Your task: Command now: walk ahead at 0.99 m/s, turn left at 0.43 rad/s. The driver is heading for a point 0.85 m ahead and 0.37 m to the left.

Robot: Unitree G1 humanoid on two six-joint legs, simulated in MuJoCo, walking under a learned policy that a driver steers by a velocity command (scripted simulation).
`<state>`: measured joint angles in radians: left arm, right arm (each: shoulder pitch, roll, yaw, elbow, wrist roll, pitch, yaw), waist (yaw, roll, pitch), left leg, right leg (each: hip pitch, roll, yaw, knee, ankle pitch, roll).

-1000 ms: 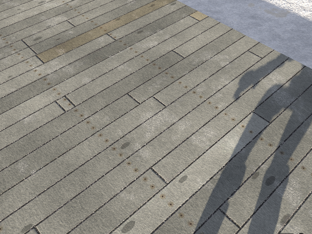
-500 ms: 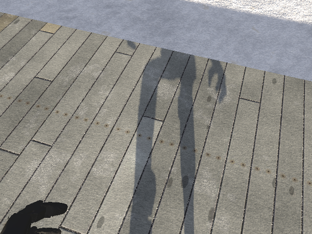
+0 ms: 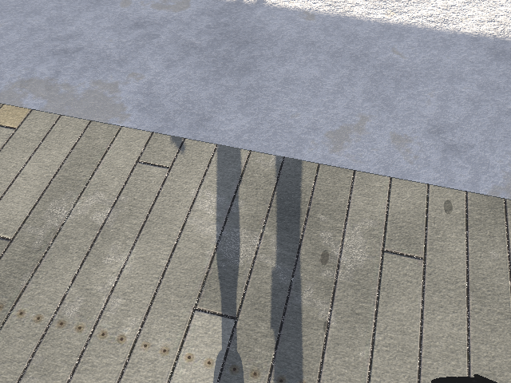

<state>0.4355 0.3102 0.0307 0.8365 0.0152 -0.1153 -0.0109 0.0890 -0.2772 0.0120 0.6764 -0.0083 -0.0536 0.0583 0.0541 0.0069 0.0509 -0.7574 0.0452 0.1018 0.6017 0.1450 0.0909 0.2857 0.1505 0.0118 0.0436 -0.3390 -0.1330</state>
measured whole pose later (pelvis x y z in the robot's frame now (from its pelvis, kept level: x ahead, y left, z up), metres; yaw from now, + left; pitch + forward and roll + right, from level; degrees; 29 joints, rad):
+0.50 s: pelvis +0.51 +0.03 -0.01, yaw +24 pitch +3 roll +0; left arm -0.04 0.27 -0.06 0.56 0.04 -0.10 0.00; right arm 0.49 -0.33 -0.08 0.86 0.00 -0.07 0.01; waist -0.14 -0.01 0.02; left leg 0.04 -0.16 -0.29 0.61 -0.47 0.13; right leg -0.53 -0.03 0.07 0.52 -0.07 0.01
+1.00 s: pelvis +0.86 +0.23 -0.02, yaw +52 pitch -1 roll +0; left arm 0.39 0.25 0.00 0.77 -0.02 -0.06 0.02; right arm 0.13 -0.30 -0.03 0.71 0.01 -0.01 0.04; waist 0.06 0.04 0.07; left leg -0.48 -0.14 0.07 0.73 -0.23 0.17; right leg -0.18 -0.04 -0.03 1.35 -0.51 0.09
